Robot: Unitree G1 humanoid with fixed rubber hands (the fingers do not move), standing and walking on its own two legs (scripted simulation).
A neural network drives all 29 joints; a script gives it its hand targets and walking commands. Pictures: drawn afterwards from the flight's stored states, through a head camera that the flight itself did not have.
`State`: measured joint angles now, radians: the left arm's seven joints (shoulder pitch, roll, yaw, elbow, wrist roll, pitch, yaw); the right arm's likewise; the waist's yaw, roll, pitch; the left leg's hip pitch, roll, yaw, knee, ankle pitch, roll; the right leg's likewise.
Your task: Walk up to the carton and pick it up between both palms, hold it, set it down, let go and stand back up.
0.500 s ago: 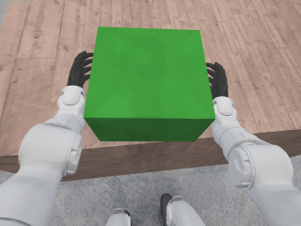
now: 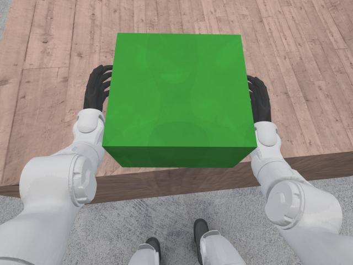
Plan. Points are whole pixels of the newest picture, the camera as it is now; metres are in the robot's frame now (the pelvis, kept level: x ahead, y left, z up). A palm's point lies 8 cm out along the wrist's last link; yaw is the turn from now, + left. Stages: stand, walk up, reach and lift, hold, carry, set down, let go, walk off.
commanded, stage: reach and lift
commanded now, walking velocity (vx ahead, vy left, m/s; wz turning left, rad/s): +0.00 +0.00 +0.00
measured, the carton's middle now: (178, 104) +0.46 -0.04 -0.02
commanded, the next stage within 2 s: none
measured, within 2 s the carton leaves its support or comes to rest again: leaves its support in 0.76 s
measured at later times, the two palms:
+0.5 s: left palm (92, 115) +0.45 +0.15 +0.00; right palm (259, 123) +0.39 -0.21 -0.01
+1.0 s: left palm (87, 114) +0.44 +0.15 +0.03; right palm (263, 119) +0.39 -0.21 +0.02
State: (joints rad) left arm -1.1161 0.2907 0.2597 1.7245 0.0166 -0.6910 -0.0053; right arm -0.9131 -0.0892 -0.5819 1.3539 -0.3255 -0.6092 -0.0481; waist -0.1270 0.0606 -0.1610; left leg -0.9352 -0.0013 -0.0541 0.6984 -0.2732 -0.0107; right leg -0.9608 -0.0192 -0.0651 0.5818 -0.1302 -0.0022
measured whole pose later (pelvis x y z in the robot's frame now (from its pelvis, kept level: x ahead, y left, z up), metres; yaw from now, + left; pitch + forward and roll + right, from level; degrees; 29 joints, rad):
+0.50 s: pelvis +0.01 +0.00 +0.01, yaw +0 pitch +29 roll -3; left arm -0.96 0.21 0.18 1.66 -0.04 -0.77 0.01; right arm -0.78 -0.12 -0.45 1.44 -0.23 -0.77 -0.09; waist -0.10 0.06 -0.22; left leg -0.90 0.02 -0.05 0.66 -0.27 0.00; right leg -0.89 -0.01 -0.09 0.50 -0.11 0.00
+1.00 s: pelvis +0.01 +0.01 +0.01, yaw +1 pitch +26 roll -2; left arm -0.93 0.20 -0.14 1.66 -0.33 -0.58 0.05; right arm -0.72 -0.14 -0.14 1.25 -0.01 -0.42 -0.09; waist -0.11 0.10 -0.30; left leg -0.86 0.00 -0.05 0.70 -0.29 0.00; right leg -0.87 -0.03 -0.08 0.57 -0.15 0.01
